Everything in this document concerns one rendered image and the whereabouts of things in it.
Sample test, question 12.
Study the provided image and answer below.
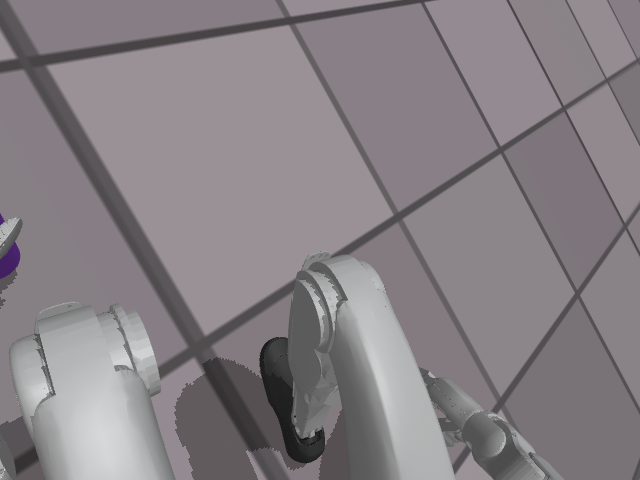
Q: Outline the right robot hand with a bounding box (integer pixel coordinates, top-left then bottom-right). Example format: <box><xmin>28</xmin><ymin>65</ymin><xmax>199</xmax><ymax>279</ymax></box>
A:
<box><xmin>419</xmin><ymin>367</ymin><xmax>485</xmax><ymax>447</ymax></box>

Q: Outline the bottle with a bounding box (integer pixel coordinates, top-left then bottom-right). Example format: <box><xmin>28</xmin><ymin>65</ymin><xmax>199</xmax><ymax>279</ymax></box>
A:
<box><xmin>0</xmin><ymin>213</ymin><xmax>20</xmax><ymax>279</ymax></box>

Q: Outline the left robot arm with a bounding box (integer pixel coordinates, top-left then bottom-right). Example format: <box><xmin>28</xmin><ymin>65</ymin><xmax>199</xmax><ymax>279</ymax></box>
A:
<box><xmin>0</xmin><ymin>433</ymin><xmax>16</xmax><ymax>480</ymax></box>

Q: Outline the right robot foot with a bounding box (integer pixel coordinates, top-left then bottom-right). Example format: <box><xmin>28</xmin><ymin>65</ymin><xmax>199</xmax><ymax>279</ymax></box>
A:
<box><xmin>260</xmin><ymin>337</ymin><xmax>325</xmax><ymax>463</ymax></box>

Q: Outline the left robot hand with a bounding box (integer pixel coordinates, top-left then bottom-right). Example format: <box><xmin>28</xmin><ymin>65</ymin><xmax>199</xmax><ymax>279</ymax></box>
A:
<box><xmin>0</xmin><ymin>218</ymin><xmax>23</xmax><ymax>259</ymax></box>

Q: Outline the right robot arm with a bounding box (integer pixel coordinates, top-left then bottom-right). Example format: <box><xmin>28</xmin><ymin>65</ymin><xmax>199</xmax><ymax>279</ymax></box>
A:
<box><xmin>461</xmin><ymin>411</ymin><xmax>564</xmax><ymax>480</ymax></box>

